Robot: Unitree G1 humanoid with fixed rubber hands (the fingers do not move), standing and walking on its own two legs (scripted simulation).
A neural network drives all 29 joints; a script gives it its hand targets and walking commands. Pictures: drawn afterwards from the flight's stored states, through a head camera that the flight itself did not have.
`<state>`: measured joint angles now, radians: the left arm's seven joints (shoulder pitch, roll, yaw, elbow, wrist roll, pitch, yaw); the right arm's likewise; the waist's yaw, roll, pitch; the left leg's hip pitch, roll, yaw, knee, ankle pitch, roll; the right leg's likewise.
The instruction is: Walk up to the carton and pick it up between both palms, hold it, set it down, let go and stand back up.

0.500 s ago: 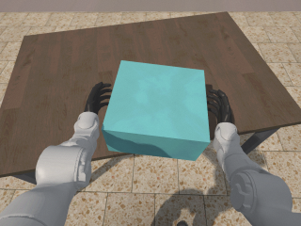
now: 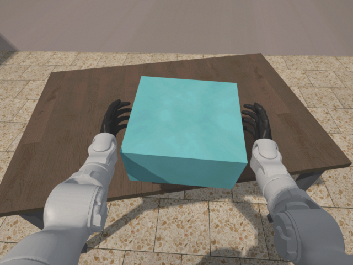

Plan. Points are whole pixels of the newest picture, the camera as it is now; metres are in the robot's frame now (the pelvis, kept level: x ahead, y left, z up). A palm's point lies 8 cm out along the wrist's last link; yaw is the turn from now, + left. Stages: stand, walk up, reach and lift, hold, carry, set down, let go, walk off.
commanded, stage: reach and lift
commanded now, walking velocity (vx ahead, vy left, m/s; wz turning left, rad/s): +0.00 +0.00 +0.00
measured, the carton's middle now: (184, 130) +0.46 -0.02 +0.03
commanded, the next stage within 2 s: hold in 1.62 s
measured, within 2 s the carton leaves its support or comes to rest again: neither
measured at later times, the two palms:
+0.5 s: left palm (97, 123) +0.40 +0.18 +0.14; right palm (262, 126) +0.37 -0.19 +0.13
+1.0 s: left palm (94, 122) +0.37 +0.17 +0.17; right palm (273, 123) +0.35 -0.20 +0.15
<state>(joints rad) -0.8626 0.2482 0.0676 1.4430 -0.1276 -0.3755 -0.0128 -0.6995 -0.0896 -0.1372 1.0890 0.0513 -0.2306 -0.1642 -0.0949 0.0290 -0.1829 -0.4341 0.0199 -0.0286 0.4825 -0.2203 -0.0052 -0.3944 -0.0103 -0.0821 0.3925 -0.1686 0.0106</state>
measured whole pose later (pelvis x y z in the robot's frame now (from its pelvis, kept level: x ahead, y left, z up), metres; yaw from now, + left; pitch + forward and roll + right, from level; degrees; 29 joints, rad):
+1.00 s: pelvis -0.01 +0.00 +0.01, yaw +0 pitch -3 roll -1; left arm -0.67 0.12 0.26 0.65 0.18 0.32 -0.03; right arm -0.64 -0.15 -0.07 0.80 0.13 0.14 -0.15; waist -0.05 -0.02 -0.09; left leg -0.14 0.02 -0.03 0.37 -0.18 -0.01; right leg -0.11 -0.01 -0.08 0.30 -0.14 0.01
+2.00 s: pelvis -0.01 +0.00 +0.01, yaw +1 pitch -5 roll -1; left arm -0.60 0.07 0.28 0.28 0.25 0.58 -0.05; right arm -0.64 -0.15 -0.08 0.65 0.13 0.25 -0.12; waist -0.05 -0.05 -0.05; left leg -0.09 0.01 -0.03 0.36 -0.18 -0.01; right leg -0.05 -0.01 -0.08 0.27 -0.13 0.01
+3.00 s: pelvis -0.01 +0.00 +0.01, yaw +1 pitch -7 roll -1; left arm -0.60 0.07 0.28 0.22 0.29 0.65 -0.08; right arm -0.66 -0.15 -0.07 0.60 0.13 0.33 -0.11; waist -0.05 -0.05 -0.05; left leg -0.06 0.01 -0.03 0.36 -0.18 -0.01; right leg -0.02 -0.01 -0.08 0.27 -0.13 0.01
